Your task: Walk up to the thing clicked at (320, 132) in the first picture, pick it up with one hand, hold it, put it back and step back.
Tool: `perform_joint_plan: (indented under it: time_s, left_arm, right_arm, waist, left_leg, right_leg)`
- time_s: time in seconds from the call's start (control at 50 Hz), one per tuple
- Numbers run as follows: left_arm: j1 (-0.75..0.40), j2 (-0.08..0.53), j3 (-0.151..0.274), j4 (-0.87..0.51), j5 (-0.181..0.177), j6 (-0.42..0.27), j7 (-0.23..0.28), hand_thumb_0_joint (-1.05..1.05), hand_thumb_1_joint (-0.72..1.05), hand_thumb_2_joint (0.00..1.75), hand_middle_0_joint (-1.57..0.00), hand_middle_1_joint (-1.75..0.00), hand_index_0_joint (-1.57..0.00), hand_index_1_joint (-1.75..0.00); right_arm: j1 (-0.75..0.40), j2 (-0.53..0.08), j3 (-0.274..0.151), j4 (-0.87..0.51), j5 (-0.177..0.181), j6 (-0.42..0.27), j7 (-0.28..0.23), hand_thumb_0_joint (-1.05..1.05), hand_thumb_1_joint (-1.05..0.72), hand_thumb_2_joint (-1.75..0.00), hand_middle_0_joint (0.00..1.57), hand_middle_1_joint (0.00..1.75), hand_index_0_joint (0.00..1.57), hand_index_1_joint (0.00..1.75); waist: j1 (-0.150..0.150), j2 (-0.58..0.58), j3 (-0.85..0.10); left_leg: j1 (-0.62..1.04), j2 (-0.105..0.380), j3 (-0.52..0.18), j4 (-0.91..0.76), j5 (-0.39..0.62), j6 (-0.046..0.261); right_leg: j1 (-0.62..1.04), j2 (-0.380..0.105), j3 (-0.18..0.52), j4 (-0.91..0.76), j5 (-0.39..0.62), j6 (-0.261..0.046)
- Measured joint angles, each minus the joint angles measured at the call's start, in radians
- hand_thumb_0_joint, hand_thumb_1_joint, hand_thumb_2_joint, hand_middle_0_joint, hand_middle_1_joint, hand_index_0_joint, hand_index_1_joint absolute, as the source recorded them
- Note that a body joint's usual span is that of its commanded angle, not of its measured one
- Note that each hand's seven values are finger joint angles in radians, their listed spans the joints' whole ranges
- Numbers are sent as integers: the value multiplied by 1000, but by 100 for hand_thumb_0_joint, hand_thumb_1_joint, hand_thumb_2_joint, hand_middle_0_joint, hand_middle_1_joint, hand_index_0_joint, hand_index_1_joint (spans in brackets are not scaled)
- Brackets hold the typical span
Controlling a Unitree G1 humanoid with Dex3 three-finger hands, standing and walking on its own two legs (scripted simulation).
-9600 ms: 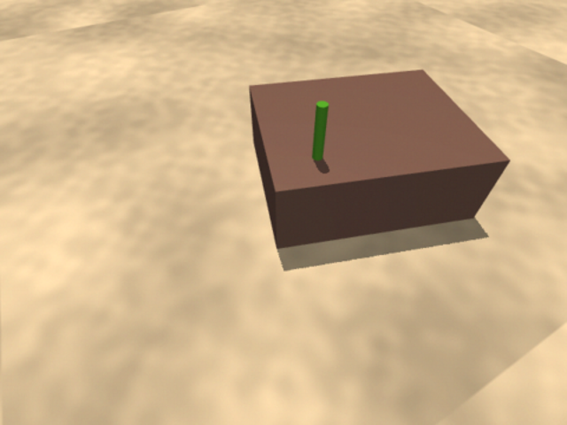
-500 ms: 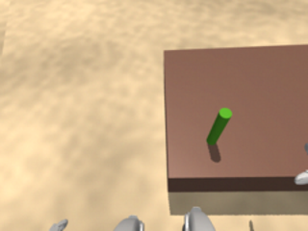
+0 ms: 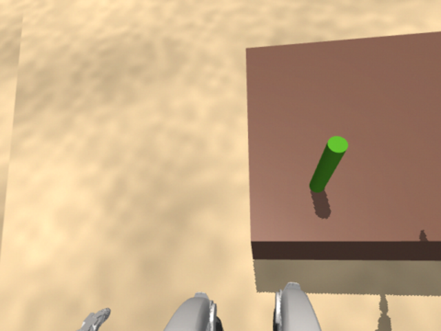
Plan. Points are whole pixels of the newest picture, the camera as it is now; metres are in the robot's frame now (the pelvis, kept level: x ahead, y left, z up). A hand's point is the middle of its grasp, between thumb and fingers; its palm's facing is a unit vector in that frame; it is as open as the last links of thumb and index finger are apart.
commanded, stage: go down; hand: right
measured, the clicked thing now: (325, 168) +0.50 -0.21 -0.21
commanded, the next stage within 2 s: approach in 0.28 s
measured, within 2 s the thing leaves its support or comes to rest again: neither
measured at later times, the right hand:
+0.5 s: hand out of the picture +0.41 -0.39 +0.02, palm faces +0.17 +0.98 -0.05, open 17.4 cm
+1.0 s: hand (376, 182) +0.46 -0.32 -0.21, palm faces +0.10 +0.99 +0.02, open 17.5 cm
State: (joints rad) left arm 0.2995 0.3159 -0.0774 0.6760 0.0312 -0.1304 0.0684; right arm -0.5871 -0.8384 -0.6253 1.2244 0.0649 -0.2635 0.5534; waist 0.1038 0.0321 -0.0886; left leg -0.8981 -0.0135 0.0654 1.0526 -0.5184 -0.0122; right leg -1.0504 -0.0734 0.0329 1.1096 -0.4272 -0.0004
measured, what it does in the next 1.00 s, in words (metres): lowers itself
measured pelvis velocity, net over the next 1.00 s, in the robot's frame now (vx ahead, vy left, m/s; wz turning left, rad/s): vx -0.05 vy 0.00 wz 0.13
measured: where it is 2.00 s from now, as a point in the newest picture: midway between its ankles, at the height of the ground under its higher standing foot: outside the picture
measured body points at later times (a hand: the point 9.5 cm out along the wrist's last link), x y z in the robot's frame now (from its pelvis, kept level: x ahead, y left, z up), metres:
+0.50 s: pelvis +0.00 -0.02 +0.00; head +0.14 -0.07 +0.42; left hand +0.06 +0.26 -0.09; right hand +0.39 -0.44 +0.03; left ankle -0.01 +0.13 -0.66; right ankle +0.05 -0.12 -0.66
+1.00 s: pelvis -0.05 +0.00 -0.22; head +0.19 -0.06 +0.16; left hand +0.05 +0.27 -0.32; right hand +0.45 -0.38 -0.21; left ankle -0.01 +0.14 -0.66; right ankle +0.05 -0.12 -0.66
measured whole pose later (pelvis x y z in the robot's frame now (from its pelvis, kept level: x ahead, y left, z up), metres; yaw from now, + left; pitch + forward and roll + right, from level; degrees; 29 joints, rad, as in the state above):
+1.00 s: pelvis -0.05 +0.00 -0.22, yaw +7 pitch +35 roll +9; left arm 0.12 0.29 -0.15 0.61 0.11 -0.09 -0.01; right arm -0.92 -0.90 -0.77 1.25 0.12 -0.52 0.61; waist 0.17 0.03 -0.09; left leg -1.79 -0.05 0.10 1.92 -0.75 -0.01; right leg -1.98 -0.11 0.13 1.96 -0.62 0.00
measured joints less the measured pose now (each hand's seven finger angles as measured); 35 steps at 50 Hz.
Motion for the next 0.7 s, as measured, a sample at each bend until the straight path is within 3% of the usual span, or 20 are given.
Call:
perform_joint_plan:
  time_s: [0.46,0.58,0.7]
  left_arm:
    - [22,-11,-8,-14,-5,20,-33,1,90,91,-20,-30,-19,-30]
    - [11,3,-18,-28,6,4,-40,1,89,91,-20,-30,-19,-30]
    - [-17,20,-34,-52,21,-10,-49,1,88,92,-20,-29,-19,-30]
  right_arm:
    - [-84,-18,17,36,13,-30,-3,-1,52,-5,5,4,5,5]
    - [-143,-38,15,98,49,-111,1,-1,54,-5,5,5,4,5]
    - [-168,-19,-20,70,123,-251,47,-1,56,-6,4,5,4,5]
  waist:
    - [8,-3,-1]
    - [19,-1,-18]
    - [33,-2,-59]
  left_leg:
    - [-3,1,-9,-31,23,-20]
    - [-113,-2,-9,63,-10,-16]
    - [-346,-9,-7,281,-89,-15]
  right_leg:
    - [-14,2,-8,0,2,-23]
    - [-122,-3,-4,84,-23,-23]
    - [-354,-12,8,287,-89,-20]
